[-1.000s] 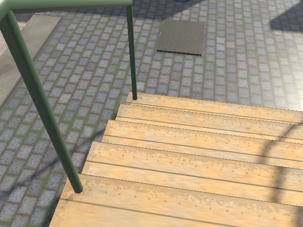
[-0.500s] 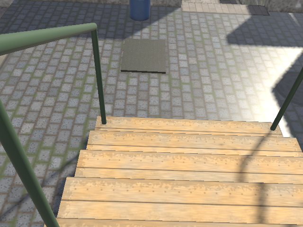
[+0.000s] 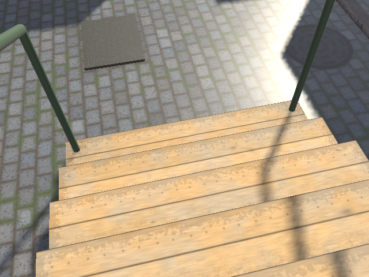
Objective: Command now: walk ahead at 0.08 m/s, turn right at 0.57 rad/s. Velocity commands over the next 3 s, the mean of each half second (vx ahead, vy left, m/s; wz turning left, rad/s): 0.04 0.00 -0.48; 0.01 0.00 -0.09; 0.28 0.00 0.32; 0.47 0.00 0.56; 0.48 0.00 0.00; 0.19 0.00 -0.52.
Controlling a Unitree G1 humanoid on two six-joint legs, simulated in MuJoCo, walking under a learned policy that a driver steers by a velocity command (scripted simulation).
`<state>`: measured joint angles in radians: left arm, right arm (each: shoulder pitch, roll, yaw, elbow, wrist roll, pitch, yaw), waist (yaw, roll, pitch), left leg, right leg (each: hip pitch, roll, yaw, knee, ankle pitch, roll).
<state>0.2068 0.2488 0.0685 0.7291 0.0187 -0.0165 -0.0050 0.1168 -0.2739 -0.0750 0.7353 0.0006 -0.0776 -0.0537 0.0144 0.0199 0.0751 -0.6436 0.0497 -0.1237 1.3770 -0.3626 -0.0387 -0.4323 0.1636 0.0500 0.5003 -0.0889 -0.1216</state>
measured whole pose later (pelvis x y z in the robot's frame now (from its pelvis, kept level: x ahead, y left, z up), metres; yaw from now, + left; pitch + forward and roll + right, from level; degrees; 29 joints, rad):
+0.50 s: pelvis +0.06 +0.07 +0.01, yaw -15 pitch +0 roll -2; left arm 0.23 0.31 0.08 0.62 -0.02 0.08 0.03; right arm 0.18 -0.24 -0.04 0.67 -0.02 -0.03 0.02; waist 0.00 -0.05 0.02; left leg -0.29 -0.01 -0.04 0.53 -0.24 0.03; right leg -0.53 0.15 0.19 1.16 -0.48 0.06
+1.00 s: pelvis +0.07 +0.04 +0.01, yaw -15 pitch -1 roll -1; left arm 0.31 0.21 0.03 0.80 0.01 0.04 0.03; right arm 0.19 -0.24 -0.02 0.78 0.01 -0.01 0.02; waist 0.00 0.02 0.01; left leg -0.25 0.01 -0.04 0.55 -0.29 -0.01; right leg -0.17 -0.02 0.08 0.49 -0.31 0.06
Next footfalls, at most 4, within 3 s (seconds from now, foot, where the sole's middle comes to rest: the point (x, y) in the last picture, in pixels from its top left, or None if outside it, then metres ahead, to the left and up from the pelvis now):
0.36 left None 0.15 0.15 -0.76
0.74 right None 0.05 -0.12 -0.76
1.60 right None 0.35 -0.14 -0.76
2.06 left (154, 255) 0.54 0.18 -0.92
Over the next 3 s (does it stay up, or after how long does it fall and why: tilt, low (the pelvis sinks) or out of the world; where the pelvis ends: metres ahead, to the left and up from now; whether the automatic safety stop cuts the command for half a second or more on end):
stays up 0.83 0.19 -0.32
